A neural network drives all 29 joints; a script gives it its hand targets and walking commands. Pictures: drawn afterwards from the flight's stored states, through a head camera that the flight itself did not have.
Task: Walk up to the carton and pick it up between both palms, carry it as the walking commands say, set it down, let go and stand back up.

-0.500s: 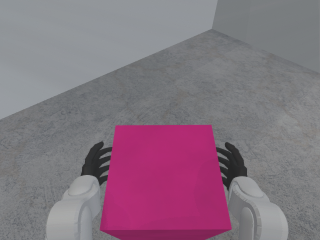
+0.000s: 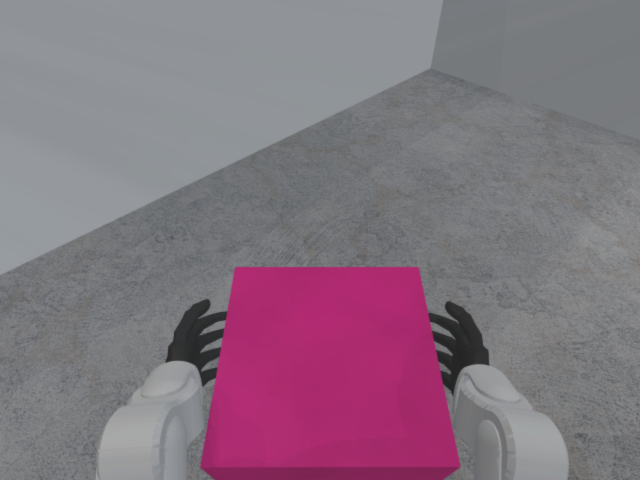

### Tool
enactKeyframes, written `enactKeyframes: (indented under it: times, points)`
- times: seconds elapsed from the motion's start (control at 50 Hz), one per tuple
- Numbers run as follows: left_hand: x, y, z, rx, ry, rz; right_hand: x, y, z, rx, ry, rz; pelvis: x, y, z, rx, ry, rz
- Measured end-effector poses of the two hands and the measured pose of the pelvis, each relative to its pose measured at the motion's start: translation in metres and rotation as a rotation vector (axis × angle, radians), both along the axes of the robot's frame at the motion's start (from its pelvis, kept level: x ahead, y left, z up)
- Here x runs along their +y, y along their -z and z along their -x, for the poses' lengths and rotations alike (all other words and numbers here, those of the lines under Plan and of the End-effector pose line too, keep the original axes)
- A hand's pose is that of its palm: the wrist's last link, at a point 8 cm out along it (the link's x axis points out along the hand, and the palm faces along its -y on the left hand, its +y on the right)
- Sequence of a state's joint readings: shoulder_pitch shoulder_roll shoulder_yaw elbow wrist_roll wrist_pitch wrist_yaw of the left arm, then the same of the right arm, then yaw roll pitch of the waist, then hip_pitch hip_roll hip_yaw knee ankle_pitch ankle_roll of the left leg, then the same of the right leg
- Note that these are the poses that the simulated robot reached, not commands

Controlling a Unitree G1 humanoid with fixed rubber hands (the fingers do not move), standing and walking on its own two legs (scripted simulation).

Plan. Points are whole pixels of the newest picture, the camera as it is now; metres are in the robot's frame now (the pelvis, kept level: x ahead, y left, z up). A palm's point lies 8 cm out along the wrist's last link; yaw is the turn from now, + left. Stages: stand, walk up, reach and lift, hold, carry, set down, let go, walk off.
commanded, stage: carry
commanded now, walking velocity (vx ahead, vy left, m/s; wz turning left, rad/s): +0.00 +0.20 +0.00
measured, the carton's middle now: (326, 393) +0.23 +0.00 +0.01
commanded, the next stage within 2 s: none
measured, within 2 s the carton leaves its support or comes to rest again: neither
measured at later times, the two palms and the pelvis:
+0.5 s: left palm (27, 413) +0.18 +0.30 +0.08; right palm (324, 413) +0.19 +0.00 +0.08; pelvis -0.05 +0.15 -0.02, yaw +0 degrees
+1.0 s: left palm out of the picture +0.13 +0.46 +0.07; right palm (148, 456) +0.14 +0.16 +0.08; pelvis -0.09 +0.30 -0.01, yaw +1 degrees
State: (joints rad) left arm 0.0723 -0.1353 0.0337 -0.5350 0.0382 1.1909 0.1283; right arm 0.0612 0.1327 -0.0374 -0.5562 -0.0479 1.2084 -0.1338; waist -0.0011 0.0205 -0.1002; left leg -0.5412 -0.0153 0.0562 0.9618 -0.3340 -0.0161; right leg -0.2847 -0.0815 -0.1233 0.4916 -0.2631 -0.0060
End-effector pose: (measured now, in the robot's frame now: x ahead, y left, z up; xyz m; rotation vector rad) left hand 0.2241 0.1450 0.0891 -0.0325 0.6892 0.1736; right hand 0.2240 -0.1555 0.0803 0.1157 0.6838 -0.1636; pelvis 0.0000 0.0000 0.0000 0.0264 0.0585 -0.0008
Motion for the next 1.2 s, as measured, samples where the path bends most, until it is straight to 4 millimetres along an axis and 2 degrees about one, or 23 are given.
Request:
enactKeyframes:
  times: [0.08,0.14,0.2,0.3,0.4,0.52,0.6,0.68,0.76,0.86,0.94,1.04,1.16,1.2]
  points:
    - [0.026,-0.005,0.005,-0.028,-0.008,0.009,0.026,-0.009,0.001,-0.028,-0.008,0.01,0.025,-0.002,0.008,0.004,-0.008,-0.011]
    - [0.053,-0.002,0.008,-0.046,-0.014,0.023,0.053,-0.011,0.001,-0.046,-0.017,0.025,0.049,0.002,0.013,0.009,-0.019,-0.012]
    - [0.086,0.009,0.012,-0.055,-0.024,0.042,0.086,-0.006,0.003,-0.054,-0.028,0.046,0.078,0.012,0.017,0.005,-0.03,-0.007]
    - [0.127,0.02,0.028,0.005,-0.056,0.071,0.127,0.002,0.014,0.005,-0.059,0.075,0.109,0.01,0.028,0.004,-0.025,0.027]
    - [0.146,0.015,0.036,-0.021,-0.044,0.061,0.146,0.0,0.026,-0.02,-0.045,0.063,0.131,0.011,0.038,0.013,-0.019,0.028]
    - [0.155,0.007,0.042,-0.044,-0.004,0.01,0.155,0.007,0.042,-0.044,-0.007,0.014,0.153,0.015,0.047,0.012,0.0,0.017]
    - [0.169,0.004,0.052,-0.003,0.003,-0.002,0.169,0.006,0.054,-0.003,0.005,-0.004,0.169,0.006,0.052,0.002,-0.003,0.009]
    - [0.192,-0.002,0.059,-0.008,-0.006,0.001,0.191,-0.002,0.057,-0.008,-0.004,0.0,0.191,-0.002,0.059,0.0,-0.001,-0.007]
    - [0.222,-0.004,0.063,-0.041,-0.012,0.014,0.222,-0.01,0.058,-0.041,-0.013,0.015,0.219,0.0,0.067,0.007,-0.014,-0.012]
    - [0.275,0.012,0.071,-0.051,-0.032,0.049,0.275,-0.003,0.061,-0.049,-0.035,0.053,0.264,0.014,0.075,0.004,-0.031,-0.008]
    - [0.305,0.021,0.086,0.006,-0.057,0.07,0.306,0.003,0.072,0.006,-0.058,0.072,0.288,0.01,0.085,0.002,-0.027,0.026]
    - [0.325,0.015,0.095,-0.018,-0.048,0.061,0.325,0.001,0.083,-0.018,-0.047,0.061,0.31,0.011,0.095,0.011,-0.021,0.028]
    - [0.334,0.007,0.099,-0.048,-0.008,0.01,0.334,0.007,0.099,-0.048,-0.009,0.012,0.331,0.016,0.104,0.012,-0.003,0.015]
    - [0.339,0.006,0.104,-0.027,0.0,-0.001,0.339,0.008,0.105,-0.026,0.0,0.001,0.338,0.012,0.106,0.007,-0.005,0.017]
